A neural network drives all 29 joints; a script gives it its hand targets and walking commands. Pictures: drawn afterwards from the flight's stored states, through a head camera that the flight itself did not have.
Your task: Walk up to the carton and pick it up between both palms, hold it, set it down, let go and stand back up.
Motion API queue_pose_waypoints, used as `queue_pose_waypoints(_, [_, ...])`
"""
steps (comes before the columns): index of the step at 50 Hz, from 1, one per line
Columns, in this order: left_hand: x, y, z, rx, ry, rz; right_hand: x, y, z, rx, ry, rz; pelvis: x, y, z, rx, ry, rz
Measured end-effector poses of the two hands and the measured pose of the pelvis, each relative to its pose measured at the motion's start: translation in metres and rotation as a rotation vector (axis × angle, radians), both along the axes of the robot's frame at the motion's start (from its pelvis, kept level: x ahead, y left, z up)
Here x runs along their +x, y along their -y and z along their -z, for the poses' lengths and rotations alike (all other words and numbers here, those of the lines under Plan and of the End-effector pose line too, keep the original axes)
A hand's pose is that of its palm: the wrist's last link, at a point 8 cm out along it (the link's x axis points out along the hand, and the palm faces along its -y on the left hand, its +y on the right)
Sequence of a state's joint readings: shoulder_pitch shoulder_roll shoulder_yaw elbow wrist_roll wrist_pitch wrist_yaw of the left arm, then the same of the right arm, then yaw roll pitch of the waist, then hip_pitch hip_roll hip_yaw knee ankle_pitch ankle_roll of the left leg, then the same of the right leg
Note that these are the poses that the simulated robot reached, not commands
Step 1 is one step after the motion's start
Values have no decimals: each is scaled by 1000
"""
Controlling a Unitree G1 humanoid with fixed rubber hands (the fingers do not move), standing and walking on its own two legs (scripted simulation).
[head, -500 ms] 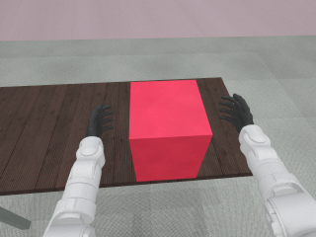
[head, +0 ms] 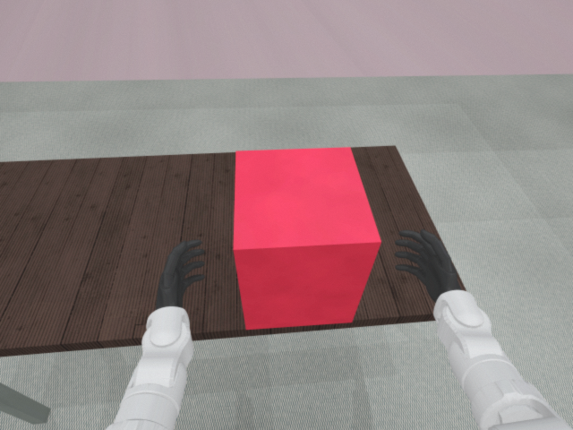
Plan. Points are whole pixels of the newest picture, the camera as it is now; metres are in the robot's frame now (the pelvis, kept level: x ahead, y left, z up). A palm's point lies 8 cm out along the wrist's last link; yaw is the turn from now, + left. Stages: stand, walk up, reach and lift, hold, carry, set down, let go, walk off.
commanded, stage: set down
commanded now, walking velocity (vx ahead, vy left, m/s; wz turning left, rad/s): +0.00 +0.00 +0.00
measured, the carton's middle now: (296, 241) +0.43 +0.00 -0.02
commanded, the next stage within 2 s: let go in 1.58 s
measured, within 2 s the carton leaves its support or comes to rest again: neither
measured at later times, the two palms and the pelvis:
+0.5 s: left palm (166, 351) +0.23 +0.19 -0.03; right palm (447, 346) +0.24 -0.22 -0.03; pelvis +0.01 +0.00 +0.00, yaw +0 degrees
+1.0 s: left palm (152, 387) +0.19 +0.21 -0.06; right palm (448, 378) +0.21 -0.22 -0.05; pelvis +0.02 +0.00 +0.00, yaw +0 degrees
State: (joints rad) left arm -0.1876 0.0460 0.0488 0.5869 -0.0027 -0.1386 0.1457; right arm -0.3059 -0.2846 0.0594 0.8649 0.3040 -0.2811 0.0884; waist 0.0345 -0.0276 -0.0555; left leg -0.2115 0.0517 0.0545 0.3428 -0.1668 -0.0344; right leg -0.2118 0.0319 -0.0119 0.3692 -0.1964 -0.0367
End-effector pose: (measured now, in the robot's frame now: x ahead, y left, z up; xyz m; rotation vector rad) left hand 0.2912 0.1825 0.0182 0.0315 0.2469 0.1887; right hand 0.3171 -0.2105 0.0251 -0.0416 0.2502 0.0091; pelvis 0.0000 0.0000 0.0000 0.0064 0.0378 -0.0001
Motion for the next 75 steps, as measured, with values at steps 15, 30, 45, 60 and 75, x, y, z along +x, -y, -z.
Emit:
queue_pose_waypoints(15, [-41,-6,33,3,-7,-3,-51,11,38,-11,-20,23,7,-1,2,0,16,2])
queue_pose_waypoints(30, [-66,-7,50,19,-55,14,-84,9,65,-6,-61,52,14,-2,3,-1,26,0])
queue_pose_waypoints(45, [-95,-22,68,38,-208,11,-106,11,72,-44,-144,56,23,-2,1,-1,67,1])
queue_pose_waypoints(60, [-106,-38,79,57,-365,37,-116,0,82,-93,-250,47,23,-8,0,-5,89,8])
queue_pose_waypoints(75, [-120,-52,89,83,-521,55,-136,-1,97,-136,-375,59,15,-15,-1,-7,101,10])
